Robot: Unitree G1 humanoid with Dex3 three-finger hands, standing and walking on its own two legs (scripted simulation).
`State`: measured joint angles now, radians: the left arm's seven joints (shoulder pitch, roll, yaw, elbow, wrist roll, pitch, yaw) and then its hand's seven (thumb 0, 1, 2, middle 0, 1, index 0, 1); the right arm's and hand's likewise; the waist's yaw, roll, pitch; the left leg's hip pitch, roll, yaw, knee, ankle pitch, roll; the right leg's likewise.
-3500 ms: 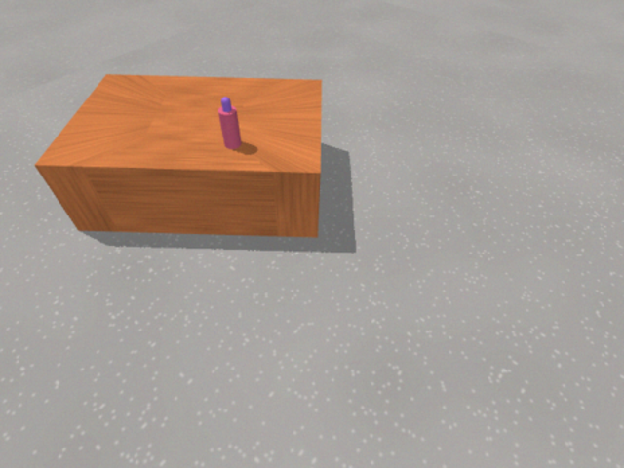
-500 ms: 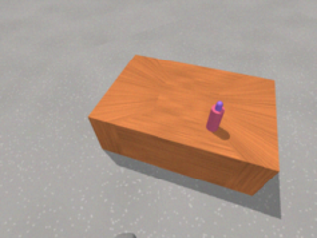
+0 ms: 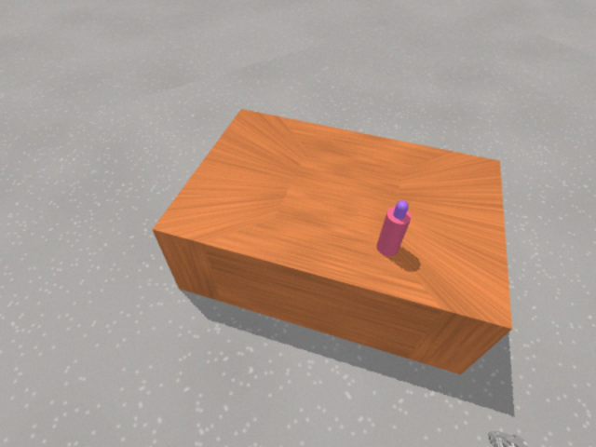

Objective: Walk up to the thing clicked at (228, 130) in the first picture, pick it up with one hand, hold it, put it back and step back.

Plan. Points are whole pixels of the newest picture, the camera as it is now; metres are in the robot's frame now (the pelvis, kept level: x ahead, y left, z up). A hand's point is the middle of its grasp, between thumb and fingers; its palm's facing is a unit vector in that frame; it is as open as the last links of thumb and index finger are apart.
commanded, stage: walk up
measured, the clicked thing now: (394, 226) +0.72 -0.25 -0.31
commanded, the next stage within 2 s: stand in 0.70 s
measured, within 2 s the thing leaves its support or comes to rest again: neither
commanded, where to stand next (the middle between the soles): +0.07 -0.03 m, yaw -1 degrees
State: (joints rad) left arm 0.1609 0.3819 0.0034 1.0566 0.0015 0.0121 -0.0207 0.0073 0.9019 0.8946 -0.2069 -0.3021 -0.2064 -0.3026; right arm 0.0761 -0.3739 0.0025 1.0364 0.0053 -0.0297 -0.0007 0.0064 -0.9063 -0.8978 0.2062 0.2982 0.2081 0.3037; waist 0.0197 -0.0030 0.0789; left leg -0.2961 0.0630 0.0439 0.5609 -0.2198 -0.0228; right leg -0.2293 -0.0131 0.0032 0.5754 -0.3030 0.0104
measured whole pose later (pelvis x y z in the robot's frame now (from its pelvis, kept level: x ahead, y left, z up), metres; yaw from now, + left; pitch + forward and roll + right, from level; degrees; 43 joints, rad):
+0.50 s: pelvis +0.01 +0.01 +0.01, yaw -1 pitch -2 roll +0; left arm 0.09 0.36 0.01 1.12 0.00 0.02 -0.02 0.01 0.90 0.89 -0.21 -0.30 -0.21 -0.30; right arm 0.10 -0.35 0.00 1.15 0.00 -0.03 0.00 0.01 -0.91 -0.90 0.21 0.30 0.21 0.30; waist -0.02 -0.01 0.05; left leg -0.19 0.06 0.07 0.37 -0.14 -0.02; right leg -0.13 -0.02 0.02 0.38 -0.21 0.02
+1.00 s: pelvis +0.03 +0.01 +0.02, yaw +0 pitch -2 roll +0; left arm 0.11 0.36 0.00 1.14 0.01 -0.01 0.00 0.01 0.90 0.89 -0.21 -0.30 -0.21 -0.30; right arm 0.07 -0.34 -0.01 1.16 -0.01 -0.01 0.01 0.01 -0.91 -0.90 0.21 0.30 0.21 0.30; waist -0.01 0.00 0.04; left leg -0.16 0.04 0.06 0.34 -0.15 -0.01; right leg -0.08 -0.03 0.01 0.32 -0.21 0.03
